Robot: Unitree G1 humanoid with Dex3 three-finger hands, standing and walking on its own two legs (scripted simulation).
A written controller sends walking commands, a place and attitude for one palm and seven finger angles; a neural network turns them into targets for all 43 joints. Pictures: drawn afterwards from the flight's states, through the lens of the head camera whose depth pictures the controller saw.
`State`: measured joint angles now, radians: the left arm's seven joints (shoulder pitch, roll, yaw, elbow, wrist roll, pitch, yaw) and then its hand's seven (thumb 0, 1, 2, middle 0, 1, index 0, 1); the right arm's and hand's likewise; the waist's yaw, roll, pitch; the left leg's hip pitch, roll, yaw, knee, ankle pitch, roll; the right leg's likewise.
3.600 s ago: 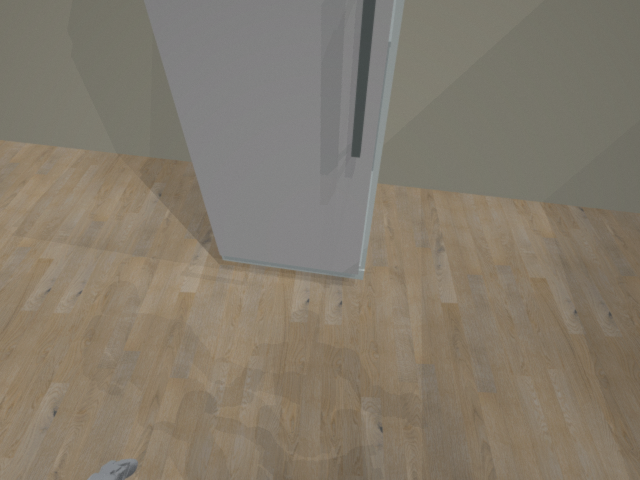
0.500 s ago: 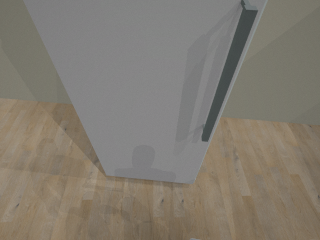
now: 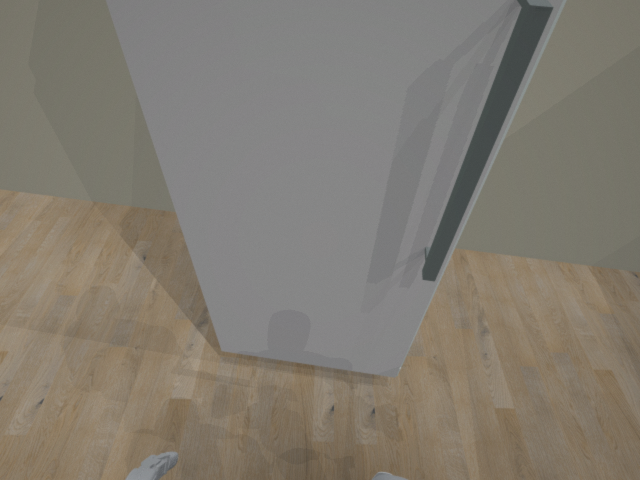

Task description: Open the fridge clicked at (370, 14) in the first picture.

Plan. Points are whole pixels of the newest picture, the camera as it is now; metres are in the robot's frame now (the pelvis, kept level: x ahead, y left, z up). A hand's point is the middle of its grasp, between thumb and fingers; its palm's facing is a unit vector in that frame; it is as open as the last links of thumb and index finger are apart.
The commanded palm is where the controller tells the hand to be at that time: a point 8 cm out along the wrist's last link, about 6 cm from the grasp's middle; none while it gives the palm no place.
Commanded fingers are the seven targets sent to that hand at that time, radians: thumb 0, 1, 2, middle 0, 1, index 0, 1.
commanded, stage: come to a stop and stand still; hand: right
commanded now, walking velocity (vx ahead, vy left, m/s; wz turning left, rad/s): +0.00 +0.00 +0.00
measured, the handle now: (465, 170) +0.50 -0.17 +0.14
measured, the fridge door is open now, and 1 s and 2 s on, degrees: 0 0 0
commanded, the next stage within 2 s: look again from close up in 0.86 s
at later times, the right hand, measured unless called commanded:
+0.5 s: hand out of the picture -0.05 -0.16 -0.15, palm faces +0.07 +0.98 -0.20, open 7.4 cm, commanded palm none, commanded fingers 0.00 -0.90 -0.90 0.20 0.30 0.20 0.30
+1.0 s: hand out of the picture -0.03 -0.16 -0.14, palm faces +0.06 +0.98 -0.21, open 7.4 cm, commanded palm none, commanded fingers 0.00 -0.90 -0.90 0.20 0.30 0.20 0.30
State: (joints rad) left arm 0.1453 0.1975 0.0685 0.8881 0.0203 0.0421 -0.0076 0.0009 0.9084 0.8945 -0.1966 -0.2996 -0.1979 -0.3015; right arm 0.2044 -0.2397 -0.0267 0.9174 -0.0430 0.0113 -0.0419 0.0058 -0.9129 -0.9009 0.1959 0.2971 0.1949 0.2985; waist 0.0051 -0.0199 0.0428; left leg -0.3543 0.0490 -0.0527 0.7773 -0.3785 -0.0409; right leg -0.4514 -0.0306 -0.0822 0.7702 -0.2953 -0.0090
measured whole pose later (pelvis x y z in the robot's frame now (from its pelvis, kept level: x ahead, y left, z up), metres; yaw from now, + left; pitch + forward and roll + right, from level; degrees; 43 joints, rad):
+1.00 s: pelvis -0.03 +0.02 +0.03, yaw -3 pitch +0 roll -1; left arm 0.31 0.16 0.00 1.09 0.01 -0.02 0.02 0.00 0.91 0.89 -0.19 -0.30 -0.20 -0.30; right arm 0.28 -0.18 0.00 1.09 -0.02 -0.02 -0.02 0.01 -0.91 -0.90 0.20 0.30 0.20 0.30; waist -0.01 0.00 0.02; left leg -0.27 0.00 0.01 0.50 -0.22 0.02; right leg -0.21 0.00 -0.01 0.47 -0.26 0.01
